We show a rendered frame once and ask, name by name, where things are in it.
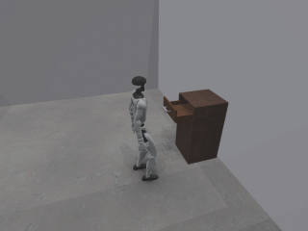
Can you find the handle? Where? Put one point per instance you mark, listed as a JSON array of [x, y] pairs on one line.
[[164, 108]]

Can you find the left robot upper arm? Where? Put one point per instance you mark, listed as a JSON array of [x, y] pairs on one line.
[[130, 104]]

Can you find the robot right hand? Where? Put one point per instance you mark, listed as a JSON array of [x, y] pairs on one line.
[[142, 146]]

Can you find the robot head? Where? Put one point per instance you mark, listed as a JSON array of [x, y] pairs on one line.
[[138, 81]]

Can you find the robot right foot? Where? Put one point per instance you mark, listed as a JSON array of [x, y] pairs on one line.
[[150, 178]]

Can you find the robot left forearm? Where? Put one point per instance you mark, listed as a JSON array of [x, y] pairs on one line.
[[131, 115]]

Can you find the cabinet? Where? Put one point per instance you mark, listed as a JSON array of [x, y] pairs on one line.
[[198, 140]]

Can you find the robot left hand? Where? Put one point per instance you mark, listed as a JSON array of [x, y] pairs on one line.
[[132, 125]]

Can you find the robot right forearm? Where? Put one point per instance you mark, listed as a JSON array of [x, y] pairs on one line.
[[138, 132]]

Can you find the drawer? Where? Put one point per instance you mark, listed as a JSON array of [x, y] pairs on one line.
[[180, 110]]

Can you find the right robot upper arm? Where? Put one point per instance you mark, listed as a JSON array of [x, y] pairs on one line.
[[140, 108]]

